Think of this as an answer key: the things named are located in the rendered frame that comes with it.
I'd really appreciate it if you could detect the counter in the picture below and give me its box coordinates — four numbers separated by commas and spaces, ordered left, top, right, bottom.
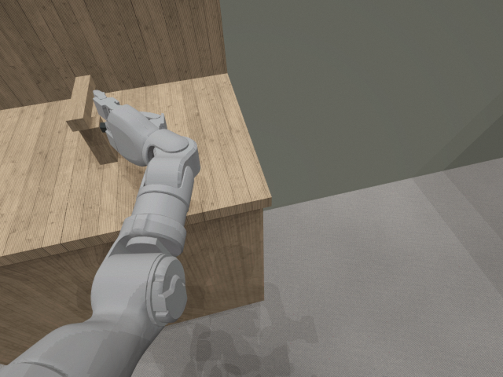
0, 0, 272, 365

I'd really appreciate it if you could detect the left robot forearm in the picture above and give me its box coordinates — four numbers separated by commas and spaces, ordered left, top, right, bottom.
91, 129, 200, 310

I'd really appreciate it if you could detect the left robot upper arm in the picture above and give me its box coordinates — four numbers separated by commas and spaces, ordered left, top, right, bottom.
0, 253, 187, 377

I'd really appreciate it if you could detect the robot left hand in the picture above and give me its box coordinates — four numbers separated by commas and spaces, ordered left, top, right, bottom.
93, 90, 167, 167

